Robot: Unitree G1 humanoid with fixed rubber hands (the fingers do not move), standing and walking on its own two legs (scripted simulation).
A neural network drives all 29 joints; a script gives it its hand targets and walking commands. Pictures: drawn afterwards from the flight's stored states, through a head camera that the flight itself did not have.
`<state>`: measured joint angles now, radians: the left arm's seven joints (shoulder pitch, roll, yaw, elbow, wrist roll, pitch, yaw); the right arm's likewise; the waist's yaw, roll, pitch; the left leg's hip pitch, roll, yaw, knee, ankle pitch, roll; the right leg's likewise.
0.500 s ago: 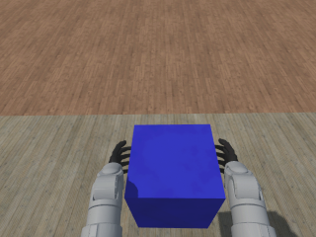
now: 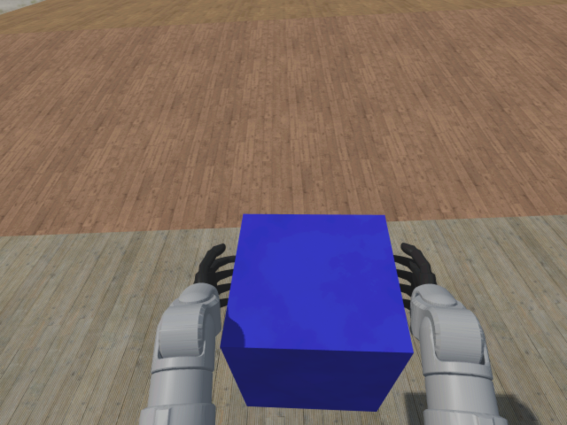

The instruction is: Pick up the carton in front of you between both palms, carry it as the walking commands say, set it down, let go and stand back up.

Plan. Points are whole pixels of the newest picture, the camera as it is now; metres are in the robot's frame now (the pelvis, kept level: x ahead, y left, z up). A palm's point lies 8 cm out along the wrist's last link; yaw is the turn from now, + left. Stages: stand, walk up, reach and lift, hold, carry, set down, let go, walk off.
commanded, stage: carry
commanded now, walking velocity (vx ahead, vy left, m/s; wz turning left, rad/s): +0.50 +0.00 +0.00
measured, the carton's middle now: (312, 316) +0.29 +0.00 +0.01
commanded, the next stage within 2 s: none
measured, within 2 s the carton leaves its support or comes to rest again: neither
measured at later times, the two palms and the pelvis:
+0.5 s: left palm (246, 193) +0.50 +0.11 +0.09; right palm (408, 195) +0.50 -0.18 +0.09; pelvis +0.23 -0.02 -0.01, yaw +0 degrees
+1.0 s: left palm (246, 133) +0.82 +0.15 +0.06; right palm (360, 131) +0.81 -0.14 +0.06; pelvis +0.56 +0.02 +0.00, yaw -3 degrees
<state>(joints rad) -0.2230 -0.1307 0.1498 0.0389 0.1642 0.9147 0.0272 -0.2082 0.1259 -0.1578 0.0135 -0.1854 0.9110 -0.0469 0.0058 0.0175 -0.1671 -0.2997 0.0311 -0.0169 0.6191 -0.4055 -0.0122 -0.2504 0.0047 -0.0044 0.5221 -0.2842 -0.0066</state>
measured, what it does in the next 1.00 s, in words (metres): walks ahead: left foot, then right foot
